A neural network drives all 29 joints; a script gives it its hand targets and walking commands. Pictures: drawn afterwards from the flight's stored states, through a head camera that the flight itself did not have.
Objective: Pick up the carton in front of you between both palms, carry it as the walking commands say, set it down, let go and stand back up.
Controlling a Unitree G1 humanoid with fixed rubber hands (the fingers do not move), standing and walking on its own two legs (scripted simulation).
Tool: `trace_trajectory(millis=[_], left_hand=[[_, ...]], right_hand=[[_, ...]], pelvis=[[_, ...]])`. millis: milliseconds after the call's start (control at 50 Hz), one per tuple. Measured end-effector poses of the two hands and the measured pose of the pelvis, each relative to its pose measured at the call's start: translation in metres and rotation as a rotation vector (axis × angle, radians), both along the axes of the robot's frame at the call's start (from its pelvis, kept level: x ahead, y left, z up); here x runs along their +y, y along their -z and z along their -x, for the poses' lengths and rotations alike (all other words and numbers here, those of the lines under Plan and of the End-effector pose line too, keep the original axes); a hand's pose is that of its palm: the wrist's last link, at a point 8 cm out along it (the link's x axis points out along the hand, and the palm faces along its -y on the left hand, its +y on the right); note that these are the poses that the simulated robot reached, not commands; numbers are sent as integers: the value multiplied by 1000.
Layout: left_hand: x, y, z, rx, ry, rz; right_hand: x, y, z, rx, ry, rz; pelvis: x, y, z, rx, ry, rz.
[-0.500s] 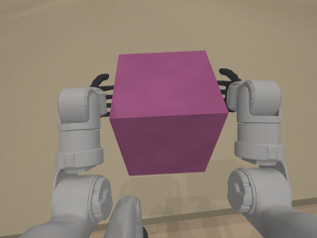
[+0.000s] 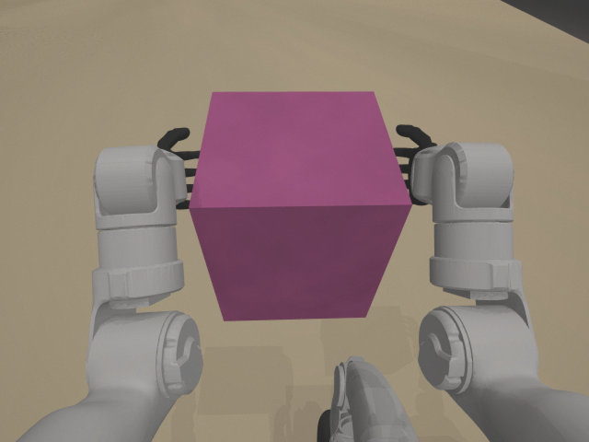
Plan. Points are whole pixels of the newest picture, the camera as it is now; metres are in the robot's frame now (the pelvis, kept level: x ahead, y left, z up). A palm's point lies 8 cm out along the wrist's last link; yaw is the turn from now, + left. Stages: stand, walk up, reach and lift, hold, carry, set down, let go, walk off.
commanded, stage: carry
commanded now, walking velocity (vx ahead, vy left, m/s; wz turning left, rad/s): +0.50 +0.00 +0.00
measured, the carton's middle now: (294, 212) +0.40 -0.01 +0.13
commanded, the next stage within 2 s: none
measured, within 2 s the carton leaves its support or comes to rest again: neither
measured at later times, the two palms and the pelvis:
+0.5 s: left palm (203, 23) +0.65 +0.12 +0.29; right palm (389, 26) +0.67 -0.18 +0.28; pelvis +0.28 -0.04 +0.10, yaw +1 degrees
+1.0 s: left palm (221, 5) +0.93 +0.11 +0.23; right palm (356, 12) +0.92 -0.19 +0.23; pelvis +0.56 -0.05 +0.11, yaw -1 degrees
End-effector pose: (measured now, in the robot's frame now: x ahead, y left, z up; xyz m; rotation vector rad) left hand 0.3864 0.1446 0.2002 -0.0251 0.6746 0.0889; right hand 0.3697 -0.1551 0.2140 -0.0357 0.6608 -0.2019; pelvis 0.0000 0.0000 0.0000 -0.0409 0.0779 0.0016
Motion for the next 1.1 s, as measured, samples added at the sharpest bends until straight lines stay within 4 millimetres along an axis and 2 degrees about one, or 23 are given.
trace_trajectory(millis=[80, 120, 180, 220, 280, 380, 480, 560, 620, 660, 760, 820, 920, 1000, 1040, 1100], left_hand=[[-1, 3, -53, 44, -50, -13], [1, 9, -70, 77, -89, -43], [0, 16, -88, 138, -115, -69], [-3, 13, -103, 157, -119, -68], [-9, -1, -133, 137, -120, -55], [-22, -43, -192, 40, -110, -40], [-29, -80, -253, -9, -81, -49], [-24, -93, -303, 4, -58, -63], [-15, -89, -342, 16, -40, -63], [-11, -80, -366, 41, -27, -46], [-12, -52, -410, 154, 1, -34], [-15, -40, -436, 178, 11, -37], [-24, -36, -490, 143, -2, -37], [-39, -35, -540, 97, -23, -38], [-49, -30, -564, 72, -33, -45], [-62, -17, -587, 97, -44, -62]], right_hand=[[2, 4, -78, 44, -87, -36], [4, 13, -112, 78, -128, -61], [5, 23, -145, 138, -151, -94], [2, 22, -161, 158, -149, -100], [-5, 8, -186, 137, -139, -99], [-20, -31, -233, 39, -114, -101], [-27, -65, -285, -11, -94, -97], [-22, -80, -331, 2, -86, -86], [-14, -79, -366, 16, -79, -64], [-9, -71, -383, 40, -69, -41], [-10, -40, -414, 155, -38, -23], [-14, -30, -438, 179, -33, -21], [-23, -25, -495, 144, -34, -35], [-38, -19, -549, 96, -38, -55], [-48, -12, -575, 70, -43, -67], [-61, 4, -603, 96, -44, -92]], pelvis=[[-26, -3, -68, -8, -10, 5], [-36, -11, -92, -23, -10, 1], [-42, -32, -117, -38, -9, -3], [-46, -47, -134, -42, -15, -6], [-52, -66, -159, -43, -25, -19], [-53, -87, -209, -21, -31, -29], [-45, -98, -269, -1, -21, -31], [-33, -100, -323, 7, -11, -35], [-22, -91, -364, -2, 6, -40], [-17, -90, -386, -4, 10, -48], [-15, -103, -431, -5, 8, -29], [-17, -111, -457, -2, 8, -26], [-29, -116, -509, 6, 15, -34], [-46, -108, -562, 9, 19, -47], [-56, -99, -591, 5, 3, -45], [-64, -102, -624, 10, -17, -39]])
